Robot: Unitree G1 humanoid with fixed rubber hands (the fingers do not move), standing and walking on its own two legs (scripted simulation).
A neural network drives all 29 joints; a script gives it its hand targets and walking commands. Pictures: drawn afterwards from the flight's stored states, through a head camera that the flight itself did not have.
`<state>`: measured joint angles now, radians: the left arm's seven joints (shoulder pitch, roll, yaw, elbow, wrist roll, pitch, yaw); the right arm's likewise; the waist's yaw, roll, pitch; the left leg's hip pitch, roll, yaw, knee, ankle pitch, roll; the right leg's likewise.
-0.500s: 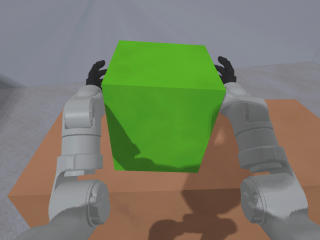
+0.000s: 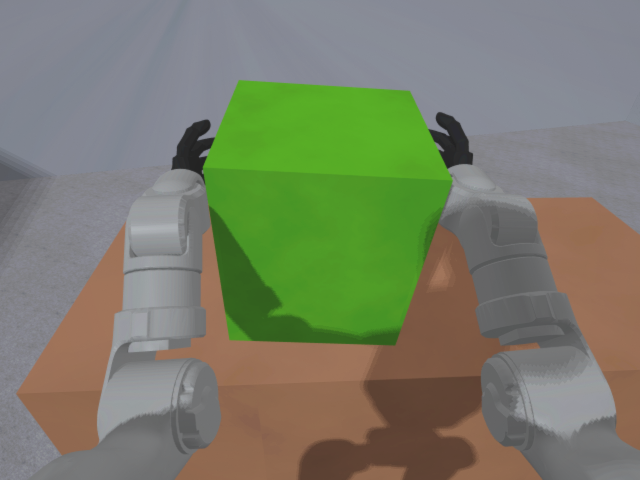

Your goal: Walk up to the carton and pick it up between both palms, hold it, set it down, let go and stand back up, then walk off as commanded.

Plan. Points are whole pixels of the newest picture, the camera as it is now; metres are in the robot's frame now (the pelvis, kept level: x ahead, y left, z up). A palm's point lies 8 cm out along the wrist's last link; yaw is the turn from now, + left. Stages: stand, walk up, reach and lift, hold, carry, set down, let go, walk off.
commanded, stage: hold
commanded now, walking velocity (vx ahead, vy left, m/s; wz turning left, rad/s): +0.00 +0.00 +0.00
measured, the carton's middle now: (319, 216) +0.38 +0.01 +0.22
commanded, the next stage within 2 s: none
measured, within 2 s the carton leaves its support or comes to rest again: neither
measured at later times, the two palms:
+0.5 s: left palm (190, 184) +0.37 +0.16 +0.27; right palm (452, 178) +0.38 -0.14 +0.28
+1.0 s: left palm (188, 184) +0.37 +0.16 +0.27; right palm (451, 177) +0.38 -0.14 +0.28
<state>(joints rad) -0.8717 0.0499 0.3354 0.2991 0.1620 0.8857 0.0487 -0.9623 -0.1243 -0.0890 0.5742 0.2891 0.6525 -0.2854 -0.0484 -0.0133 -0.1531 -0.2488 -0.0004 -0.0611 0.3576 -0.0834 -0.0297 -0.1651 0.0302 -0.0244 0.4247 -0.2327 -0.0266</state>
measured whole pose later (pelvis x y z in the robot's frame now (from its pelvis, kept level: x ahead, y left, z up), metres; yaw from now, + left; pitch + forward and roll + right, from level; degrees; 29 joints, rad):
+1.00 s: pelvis +0.00 +0.00 +0.00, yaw +0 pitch -2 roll +0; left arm -0.87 0.05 0.34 0.30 0.17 0.89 0.05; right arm -0.96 -0.12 -0.09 0.57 0.29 0.65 -0.29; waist -0.05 -0.02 -0.15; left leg -0.25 0.00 -0.06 0.36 -0.08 -0.03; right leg -0.17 0.03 -0.02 0.42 -0.23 -0.03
